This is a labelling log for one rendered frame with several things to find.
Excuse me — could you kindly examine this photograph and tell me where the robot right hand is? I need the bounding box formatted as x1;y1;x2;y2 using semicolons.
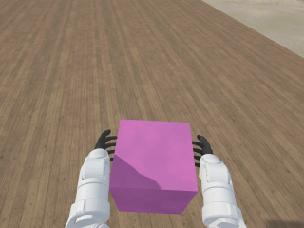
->
192;135;214;168

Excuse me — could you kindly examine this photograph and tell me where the carton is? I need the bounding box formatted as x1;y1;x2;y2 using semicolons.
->
109;119;199;215

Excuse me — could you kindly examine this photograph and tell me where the robot left forearm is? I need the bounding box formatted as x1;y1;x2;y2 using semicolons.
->
65;148;110;228

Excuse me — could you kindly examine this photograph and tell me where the robot right forearm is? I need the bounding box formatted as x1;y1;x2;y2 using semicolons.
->
199;154;247;228

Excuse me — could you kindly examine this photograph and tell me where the robot left hand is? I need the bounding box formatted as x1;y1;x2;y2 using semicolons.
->
94;129;118;162

